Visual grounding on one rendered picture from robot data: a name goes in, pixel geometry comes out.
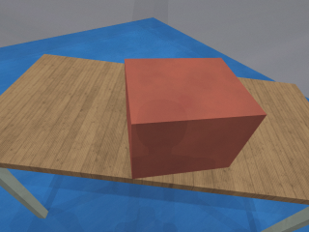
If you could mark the table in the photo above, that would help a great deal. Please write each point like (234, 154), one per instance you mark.
(67, 116)

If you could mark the carton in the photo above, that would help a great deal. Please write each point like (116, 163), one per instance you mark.
(185, 115)

